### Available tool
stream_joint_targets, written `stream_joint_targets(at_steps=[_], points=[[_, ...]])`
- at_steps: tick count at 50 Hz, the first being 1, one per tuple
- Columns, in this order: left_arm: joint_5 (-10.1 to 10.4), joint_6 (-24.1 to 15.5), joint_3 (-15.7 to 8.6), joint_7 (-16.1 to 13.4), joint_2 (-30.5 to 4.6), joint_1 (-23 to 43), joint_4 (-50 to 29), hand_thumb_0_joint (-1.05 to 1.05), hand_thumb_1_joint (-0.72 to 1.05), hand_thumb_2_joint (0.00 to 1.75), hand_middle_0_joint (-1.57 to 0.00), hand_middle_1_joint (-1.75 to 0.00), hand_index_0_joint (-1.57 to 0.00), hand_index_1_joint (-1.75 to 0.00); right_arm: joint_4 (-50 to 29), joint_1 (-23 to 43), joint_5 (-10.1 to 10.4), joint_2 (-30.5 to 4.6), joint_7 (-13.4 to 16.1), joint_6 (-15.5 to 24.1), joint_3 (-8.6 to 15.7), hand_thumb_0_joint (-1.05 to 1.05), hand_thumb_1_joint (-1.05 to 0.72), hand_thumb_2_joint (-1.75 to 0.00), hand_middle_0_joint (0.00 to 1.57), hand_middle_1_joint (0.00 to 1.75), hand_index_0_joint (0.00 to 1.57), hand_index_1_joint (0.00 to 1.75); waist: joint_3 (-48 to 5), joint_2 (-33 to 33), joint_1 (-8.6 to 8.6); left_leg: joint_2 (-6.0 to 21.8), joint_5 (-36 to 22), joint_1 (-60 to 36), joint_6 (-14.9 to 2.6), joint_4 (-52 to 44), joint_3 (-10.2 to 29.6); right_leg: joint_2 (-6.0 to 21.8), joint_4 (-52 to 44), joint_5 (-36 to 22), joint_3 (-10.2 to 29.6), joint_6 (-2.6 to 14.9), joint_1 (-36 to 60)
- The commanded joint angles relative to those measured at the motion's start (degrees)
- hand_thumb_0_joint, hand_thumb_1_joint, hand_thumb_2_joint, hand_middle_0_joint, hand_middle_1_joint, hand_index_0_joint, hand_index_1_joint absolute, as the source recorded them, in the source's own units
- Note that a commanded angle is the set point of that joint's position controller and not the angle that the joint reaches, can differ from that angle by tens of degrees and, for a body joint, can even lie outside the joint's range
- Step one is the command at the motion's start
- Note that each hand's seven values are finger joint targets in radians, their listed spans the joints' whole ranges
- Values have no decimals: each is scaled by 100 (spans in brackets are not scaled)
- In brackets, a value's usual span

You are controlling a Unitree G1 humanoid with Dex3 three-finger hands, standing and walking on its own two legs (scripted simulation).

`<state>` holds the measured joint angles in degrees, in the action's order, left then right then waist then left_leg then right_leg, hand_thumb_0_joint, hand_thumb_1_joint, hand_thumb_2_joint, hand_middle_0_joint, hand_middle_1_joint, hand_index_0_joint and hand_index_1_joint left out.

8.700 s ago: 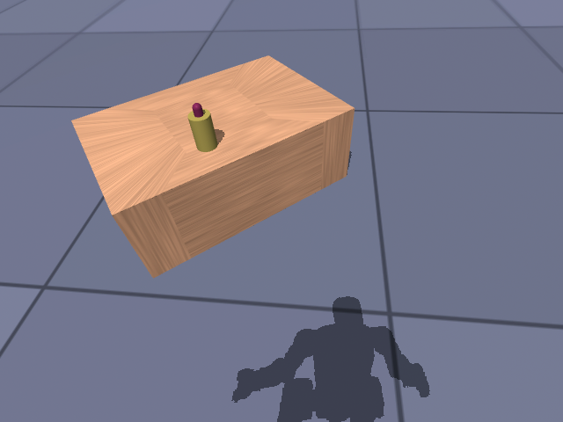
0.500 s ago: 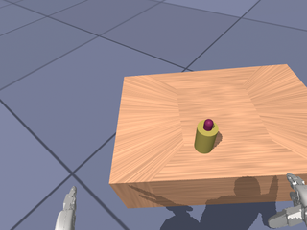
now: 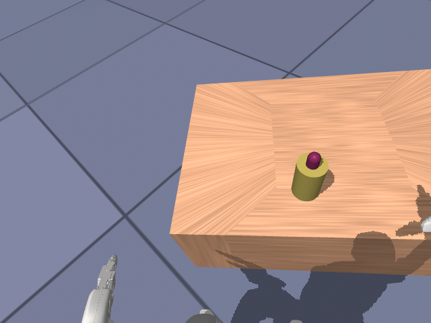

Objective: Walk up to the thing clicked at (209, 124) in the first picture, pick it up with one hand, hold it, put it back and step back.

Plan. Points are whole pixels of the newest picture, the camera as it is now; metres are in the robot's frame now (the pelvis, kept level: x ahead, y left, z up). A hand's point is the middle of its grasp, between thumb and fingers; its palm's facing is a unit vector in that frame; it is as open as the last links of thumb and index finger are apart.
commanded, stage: go down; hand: right
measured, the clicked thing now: (309, 173) +0.55 -0.18 -0.22
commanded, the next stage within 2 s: approach in 1.08 s
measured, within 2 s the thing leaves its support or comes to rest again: neither
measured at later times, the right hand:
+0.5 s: hand out of the picture +0.41 -0.35 +0.02, palm faces +0.20 +0.98 -0.07, open 17.5 cm
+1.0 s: hand out of the picture +0.44 -0.37 +0.04, palm faces +0.20 +0.98 -0.04, open 17.7 cm
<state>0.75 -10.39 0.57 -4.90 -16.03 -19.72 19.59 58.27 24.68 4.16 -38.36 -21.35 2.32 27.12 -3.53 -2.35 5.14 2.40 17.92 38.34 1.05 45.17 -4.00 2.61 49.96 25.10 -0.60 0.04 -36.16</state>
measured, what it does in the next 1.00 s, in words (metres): stands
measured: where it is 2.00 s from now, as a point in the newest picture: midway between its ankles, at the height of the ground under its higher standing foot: outside the picture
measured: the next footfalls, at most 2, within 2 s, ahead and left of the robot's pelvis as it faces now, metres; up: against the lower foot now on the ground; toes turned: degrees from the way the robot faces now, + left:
none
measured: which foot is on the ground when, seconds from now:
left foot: down 0.00-1.00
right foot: down 0.00-1.00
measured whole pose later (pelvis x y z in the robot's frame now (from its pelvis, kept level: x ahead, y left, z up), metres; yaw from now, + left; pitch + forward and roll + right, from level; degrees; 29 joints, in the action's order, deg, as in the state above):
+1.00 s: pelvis +0.01 +0.00 -0.02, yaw +0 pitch +19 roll +4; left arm -0.1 -7.3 2.3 -2.8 -16.2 -18.7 15.1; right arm 72.0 40.3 4.6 -51.1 -28.5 12.5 35.4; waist -6.2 -2.2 9.8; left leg 1.5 20.1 48.8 0.8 50.3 -5.4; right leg 3.7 57.0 28.1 1.2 -0.2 -47.9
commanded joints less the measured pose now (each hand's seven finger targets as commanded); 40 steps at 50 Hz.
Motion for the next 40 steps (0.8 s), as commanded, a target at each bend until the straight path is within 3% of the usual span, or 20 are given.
stream_joint_targets(at_steps=[1,2,4,5,7,9,11,13,14,18,21,23,25,26,28,31,34,36,38,40], points=[[-51,-271,-421,11,-877,-105,-768,0,-53,5,-6,-5,-6,-5,-831,1993,87,-2207,-100,623,376,0,60,-4,2,6,3,6,-1928,1312,-19,-230,-945,-816,-247,-337,151,-80,-725,-1865,231,-43,898],[-54,-262,-511,-2,-978,-154,-747,0,-54,5,-6,-6,-6,-5,-787,2073,117,-2270,-137,666,414,0,59,-4,3,6,3,6,-1929,1353,1,-265,-893,-653,-252,-311,109,-37,-726,-2018,285,-76,972],[-71,-262,-453,9,-921,-43,-625,0,-53,5,-5,-6,-6,-5,-642,2331,136,-2234,-165,769,336,0,57,-4,4,5,4,5,-1763,1357,52,-258,-741,-510,-253,-319,132,-50,-692,-1720,272,-59,750],[-61,-277,-387,17,-883,97,-697,0,-54,5,-6,-6,-6,-6,-584,2333,140,-2190,-175,796,347,0,56,-4,3,5,4,5,-1828,1266,31,-253,-729,-502,-259,-290,141,-61,-679,-1616,278,-41,664],[-44,-310,-503,-7,-1059,271,-981,0,-54,5,-6,-6,-6,-6,-565,2424,153,-2450,-196,885,472,0,55,-4,4,5,4,5,-2170,1168,59,-264,-780,-627,-246,-261,123,-59,-636,-1565,296,-26,744],[-66,-269,-551,-20,-1121,8,-909,0,-54,5,-5,-6,-6,-5,-439,2474,149,-2551,-223,926,535,0,56,-4,4,5,4,5,-2328,1299,79,-260,-984,-672,-247,-247,125,-76,-569,-1848,280,-45,850],[-46,-225,-420,11,-944,-144,-654,0,-54,6,-5,-6,-5,-5,-181,2364,202,-2523,-281,935,560,0,54,-3,4,5,4,5,-2048,1183,34,-283,-988,-551,-236,-209,107,-77,-508,-1983,294,-45,632],[-43,-246,-548,3,-1170,187,-1128,0,-54,6,-6,-6,-6,-6,-342,2498,197,-2879,-278,1025,745,0,54,-4,4,5,4,5,-2461,1216,45,-295,-1089,-618,-241,-153,91,-46,-453,-2234,346,-63,802],[-63,-233,-582,-4,-1196,182,-1232,0,-54,6,-5,-6,-5,-6,-291,2561,153,-2870,-283,1040,745,0,55,-4,4,5,4,5,-2688,1245,61,-287,-1227,-694,-243,-126,109,-57,-399,-2425,333,-64,912],[-57,-139,-274,79,-802,-179,-895,0,-54,6,-5,-6,-5,-6,14,2366,198,-2727,-389,1070,756,0,54,-4,4,5,4,5,-2311,1368,40,-287,-1383,-577,-252,-74,131,-78,-267,-2696,302,-63,614],[-70,-134,-473,69,-1049,28,-1204,0,-55,6,-5,-6,-5,-6,-166,2642,129,-3077,-399,1150,897,0,54,-4,4,5,4,5,-2605,1362,81,-265,-1363,-663,-256,-23,176,-97,-240,-2379,277,-40,566],[-57,-140,-512,64,-1104,26,-1370,0,-54,6,-5,-6,-5,-6,-169,2674,157,-3066,-439,1185,888,0,54,-4,4,5,4,5,-2590,1315,123,-263,-1362,-773,-240,-37,170,-115,-253,-2203,254,-14,555],[-57,-67,-419,88,-954,-419,-720,0,-54,6,-5,-6,-5,-5,-21,2586,197,-3069,-481,1180,932,0,54,-4,4,5,4,5,-2322,1454,113,-273,-1326,-533,-239,-5,153,-128,-235,-2244,277,-17,436],[-48,-105,-345,98,-922,-82,-1184,0,-54,6,-5,-6,-5,-6,-72,2688,209,-3094,-498,1202,916,0,55,-4,4,5,4,5,-2382,1386,141,-274,-1310,-501,-235,-15,151,-111,-204,-2265,293,-17,488],[-76,-114,-589,66,-1172,27,-1236,0,-54,6,-5,-5,-5,-5,-158,2906,176,-3198,-507,1240,922,0,55,-5,4,5,4,5,-2666,1468,215,-271,-1404,-524,-242,31,152,-81,-146,-2470,310,-30,679],[-47,-60,-269,136,-773,-191,-891,0,-54,6,-5,-5,-5,-5,60,2739,206,-3095,-592,1245,901,0,56,-4,4,5,5,5,-2375,1580,158,-264,-1462,-351,-245,83,167,-105,-33,-2650,291,-15,512],[-69,-93,-376,129,-1010,132,-1402,0,-55,6,-5,-5,-5,-5,-202,3064,185,-3274,-622,1282,934,0,55,-4,4,5,5,5,-2919,1522,231,-288,-1583,-465,-239,138,135,-62,-9,-2864,356,-43,753],[-67,-43,-443,125,-1103,-82,-1311,0,-55,6,-5,-5,-5,-6,-52,3004,205,-3342,-650,1275,1001,0,56,-5,4,5,4,5,-2820,1556,237,-302,-1568,-396,-249,149,104,-51,-1,-3046,379,-66,751],[-78,24,-305,171,-896,-431,-810,0,-54,6,-5,-5,-5,-5,297,2815,228,-3238,-680,1245,973,0,57,-5,4,6,4,6,-2402,1619,197,-308,-1434,-239,-250,136,94,-73,-8,-2898,363,-70,504],[-80,-47,-527,127,-1214,179,-1563,0,-54,6,-5,-5,-5,-5,-23,3227,193,-3384,-664,1319,965,0,57,-5,4,6,4,6,-2854,1511,316,-331,-1362,-208,-246,143,71,-18,-9,-2861,422,-71,776]])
